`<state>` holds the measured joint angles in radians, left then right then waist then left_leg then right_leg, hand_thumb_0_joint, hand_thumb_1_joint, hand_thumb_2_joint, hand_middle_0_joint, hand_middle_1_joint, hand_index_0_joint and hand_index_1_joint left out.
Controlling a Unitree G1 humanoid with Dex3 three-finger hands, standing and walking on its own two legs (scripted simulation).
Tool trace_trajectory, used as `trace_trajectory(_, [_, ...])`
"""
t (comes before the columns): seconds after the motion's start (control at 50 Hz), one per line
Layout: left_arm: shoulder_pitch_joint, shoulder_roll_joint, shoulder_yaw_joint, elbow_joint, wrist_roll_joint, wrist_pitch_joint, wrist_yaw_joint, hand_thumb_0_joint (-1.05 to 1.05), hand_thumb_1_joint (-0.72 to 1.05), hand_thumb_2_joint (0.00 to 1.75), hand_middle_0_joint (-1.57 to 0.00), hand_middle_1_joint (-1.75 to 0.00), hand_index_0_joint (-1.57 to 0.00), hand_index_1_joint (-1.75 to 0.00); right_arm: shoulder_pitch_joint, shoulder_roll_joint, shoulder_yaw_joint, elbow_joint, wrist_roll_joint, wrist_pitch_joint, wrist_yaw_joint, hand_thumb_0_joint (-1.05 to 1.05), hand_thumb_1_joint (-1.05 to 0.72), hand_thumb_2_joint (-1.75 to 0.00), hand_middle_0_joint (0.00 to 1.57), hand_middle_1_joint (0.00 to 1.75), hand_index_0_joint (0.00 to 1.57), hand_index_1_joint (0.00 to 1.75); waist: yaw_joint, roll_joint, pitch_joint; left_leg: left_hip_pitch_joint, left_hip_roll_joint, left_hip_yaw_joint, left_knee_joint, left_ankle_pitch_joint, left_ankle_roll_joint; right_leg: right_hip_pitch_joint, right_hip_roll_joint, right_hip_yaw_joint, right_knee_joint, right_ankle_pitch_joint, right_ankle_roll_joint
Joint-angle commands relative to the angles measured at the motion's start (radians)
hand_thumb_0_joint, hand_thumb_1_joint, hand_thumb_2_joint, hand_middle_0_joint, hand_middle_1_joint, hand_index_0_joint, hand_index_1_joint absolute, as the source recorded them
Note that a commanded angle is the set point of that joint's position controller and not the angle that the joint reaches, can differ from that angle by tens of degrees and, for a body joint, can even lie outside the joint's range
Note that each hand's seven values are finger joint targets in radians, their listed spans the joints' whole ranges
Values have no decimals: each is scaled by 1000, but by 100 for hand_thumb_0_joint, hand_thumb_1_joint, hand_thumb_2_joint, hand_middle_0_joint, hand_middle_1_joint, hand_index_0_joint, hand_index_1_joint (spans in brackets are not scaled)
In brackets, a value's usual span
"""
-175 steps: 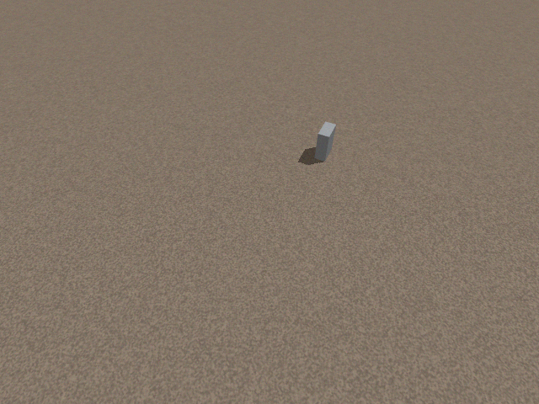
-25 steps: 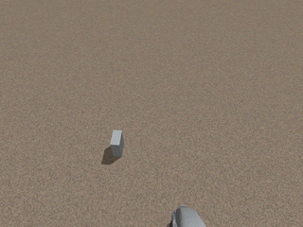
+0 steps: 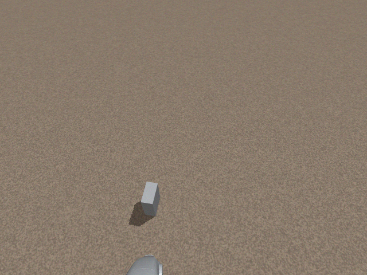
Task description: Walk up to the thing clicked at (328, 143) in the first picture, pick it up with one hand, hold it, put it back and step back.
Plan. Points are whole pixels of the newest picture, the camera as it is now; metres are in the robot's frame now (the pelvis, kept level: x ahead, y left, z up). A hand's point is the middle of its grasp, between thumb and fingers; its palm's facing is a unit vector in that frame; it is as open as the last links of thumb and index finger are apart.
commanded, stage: walk up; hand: left
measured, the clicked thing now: (151, 199) +0.55 +0.20 -0.68
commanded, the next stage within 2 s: none
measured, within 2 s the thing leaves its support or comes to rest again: neither
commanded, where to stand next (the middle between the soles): +0.20 +0.00 m, yaw -1 degrees
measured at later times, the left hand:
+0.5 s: hand (86, 239) +0.21 +0.27 -0.15, palm faces -0.05 -0.91 -0.41, open 7.3 cm
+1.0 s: hand (88, 233) +0.23 +0.28 -0.16, palm faces +0.00 -0.95 -0.32, open 7.4 cm
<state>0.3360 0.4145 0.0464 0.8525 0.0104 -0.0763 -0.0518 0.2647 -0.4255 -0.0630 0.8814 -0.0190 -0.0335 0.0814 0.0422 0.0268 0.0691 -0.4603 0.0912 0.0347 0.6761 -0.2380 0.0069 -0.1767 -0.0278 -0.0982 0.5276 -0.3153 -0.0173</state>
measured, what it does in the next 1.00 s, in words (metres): walks ahead: left foot, then right foot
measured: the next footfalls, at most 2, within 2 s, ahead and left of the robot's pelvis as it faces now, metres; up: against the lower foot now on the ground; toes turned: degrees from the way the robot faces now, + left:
left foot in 0.04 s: +0.16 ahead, +0.14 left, +0.00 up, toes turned +5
right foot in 0.44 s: +0.25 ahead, -0.11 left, +0.00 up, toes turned -1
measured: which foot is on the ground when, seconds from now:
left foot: up 0.00-0.02, down 0.04-0.46, up 0.48-0.70, down 0.72-1.00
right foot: down 0.00-0.06, up 0.08-0.42, down 0.44-1.00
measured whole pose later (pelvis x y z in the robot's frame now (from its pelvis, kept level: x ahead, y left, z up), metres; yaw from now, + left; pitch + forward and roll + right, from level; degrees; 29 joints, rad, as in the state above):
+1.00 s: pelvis +0.18 +0.02 +0.00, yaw +0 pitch -2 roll +0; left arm 0.17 0.37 0.01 1.10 -0.01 0.00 -0.02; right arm 0.17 -0.37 0.01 1.08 -0.01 -0.01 0.02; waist 0.01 -0.01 0.05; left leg -0.23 0.04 0.04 0.56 -0.28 -0.01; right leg -0.26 -0.02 -0.01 0.53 -0.23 0.02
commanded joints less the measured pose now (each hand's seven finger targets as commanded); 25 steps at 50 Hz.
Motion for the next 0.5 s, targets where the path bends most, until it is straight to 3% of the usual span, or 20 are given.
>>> trace_trajectory(0.0, [-81, 251, 63, -96, 5, -23, 23, 0, 90, 90, -20, -30, -20, -30, 123, -195, -74, -42, -5, -51, -19, 0, -90, -90, 20, 30, 20, 30, -119, -50, -66, 357, -46, 40, -118, 13, 25, -233, -193, 142, -30, -18, -140])
trace_trajectory(0.02, [-37, 199, 41, -95, 4, -20, 24, 0, 90, 90, -20, -30, -20, -30, 201, -239, -90, -18, -8, -57, -32, 0, -90, -90, 20, 30, 20, 30, -147, 105, -114, 489, -30, -29, -196, -140, 47, -310, -124, 69, 210, 43, -108])
trace_trajectory(0.04, [15, 109, 18, -101, -7, -18, 19, 0, 90, 90, -20, -30, -20, -30, 219, -325, -107, -38, -18, -63, -43, 0, -90, -90, 20, 30, 20, 30, -135, 358, -115, 573, 217, -470, -362, -314, 135, -514, 13, -6, 519, -155, -31])
trace_trajectory(0.06, [23, 206, 41, -74, -3, -6, 38, 0, 90, 90, -20, -30, -20, -30, 190, -365, -111, -74, 9, -62, -44, 0, -90, -90, 20, 30, 20, 30, -130, 234, -90, 495, 362, -720, -460, -407, 251, -564, 25, 90, 621, -249, -33])
trace_trajectory(0.08, [-19, 258, 45, -60, 1, -1, 42, 0, 90, 90, -20, -30, -20, -30, 154, -330, -105, -76, 23, -57, -46, 0, -90, -90, 20, 30, 20, 30, -113, 80, -22, 378, 334, -633, -440, -360, 253, -539, -20, 170, 653, -197, -38])
trace_trajectory(0.1, [-3, 248, 46, -45, -6, 0, 37, 0, 90, 90, -20, -30, -20, -30, 112, -297, -88, -87, 22, -59, -51, 0, -90, -90, 20, 30, 20, 30, -90, 47, -6, 366, 284, -508, -425, -237, 231, -518, -33, 188, 637, -131, -37])
trace_trajectory(0.14, [48, 239, 50, -9, -10, 3, 31, 0, 90, 90, -20, -30, -20, -30, 81, -260, -71, -94, 21, -66, -57, 0, -90, -90, 20, 30, 20, 30, -56, 95, -13, 337, 220, -325, -395, -64, 198, -460, -79, 176, 554, -58, -28])
trace_trajectory(0.16, [60, 230, 52, 3, -9, 6, 26, 0, 90, 90, -20, -30, -20, -30, 70, -259, -69, -94, 20, -67, -57, 0, -90, -90, 20, 30, 20, 30, -52, 122, -17, 290, 206, -270, -393, -32, 203, -411, -81, 149, 521, -45, -16])
trace_trajectory(0.2, [43, 206, 49, -1, -3, 12, 16, 0, 90, 90, -20, -30, -20, -30, 58, -253, -67, -106, 11, -65, -58, 0, -90, -90, 20, 30, 20, 30, -58, 127, -17, 282, 187, -202, -389, 13, 220, -383, -79, 118, 416, -34, 5])
trace_trajectory(0.22, [22, 196, 48, -3, -2, 15, 17, 0, 90, 90, -20, -30, -20, -30, 57, -250, -62, -105, 11, -63, -61, 0, -90, -90, 20, 30, 20, 30, -58, 124, -6, 262, 186, -173, -379, 89, 224, -370, -77, 107, 383, -27, 11])
trace_trajectory(0.32, [-28, 148, 39, 9, -5, 18, 41, 0, 90, 90, -20, -30, -20, -30, 24, -222, -36, -98, 15, -40, -75, 0, -90, -90, 20, 30, 20, 30, -47, 120, -54, 201, 148, -60, -205, 595, 184, -186, -21, 37, 214, 99, 6])
trace_trajectory(0.36, [-21, 138, 40, 27, -7, 15, 51, 0, 90, 90, -20, -30, -20, -30, -3, -221, -32, -91, 27, -25, -79, 0, -90, -90, 20, 30, 20, 30, -27, 102, -85, 182, 131, -46, -121, 511, 156, -93, 8, 22, 106, 177, -9])
trace_trajectory(0.38, [-12, 148, 41, 40, -4, 10, 54, 0, 90, 90, -20, -30, -20, -30, -23, -200, -22, -90, 34, -17, -79, 0, -90, -90, 20, 30, 20, 30, -8, 64, -103, 151, 99, -35, -65, 387, 125, -23, 19, 32, 37, 237, -23])
trace_trajectory(0.4, [-4, 180, 48, 44, 1, 5, 61, 0, 90, 90, -20, -30, -20, -30, -23, -158, -5, -89, 40, -13, -81, 0, -90, -90, 20, 30, 20, 30, 5, -12, -121, 114, 70, -20, 7, 243, 89, 45, -25, 90, -25, 303, -40])
trace_trajectory(0.42, [53, 266, 76, 28, 13, -7, 58, 0, 90, 90, -20, -30, -20, -30, 29, -118, 6, -107, 40, -16, -75, 0, -90, -90, 20, 30, 20, 30, 9, -223, -186, 6, -20, 35, 203, -84, 60, 152, -196, 364, -108, 160, -96])
trace_trajectory(0.44, [9, 322, 82, 16, 5, -8, 56, 0, 90, 90, -20, -30, -20, -30, 60, -125, 7, -86, 31, 0, -80, 0, -90, -90, 20, 30, 20, 30, -5, -254, -151, -74, -93, 13, 311, -387, 34, 91, -372, 620, -224, -31, -223])
trace_trajectory(0.46, [-32, 348, 88, 8, 4, 2, 54, 0, 90, 90, -20, -30, -20, -30, 30, -204, -22, -63, 18, 9, -90, 0, -90, -90, 20, 30, 20, 30, 6, -225, -86, -105, -52, -39, 388, -433, 36, 21, -397, 665, -236, -215, -282])
trace_trajectory(0.48, [-34, 312, 79, 2, 1, 7, 56, 0, 90, 90, -20, -30, -20, -30, 13, -217, -25, -47, 21, 12, -87, 0, -90, -90, 20, 30, 20, 30, 12, -176, -46, -103, -35, -75, 390, -376, 32, -31, -352, 603, -252, -270, -268])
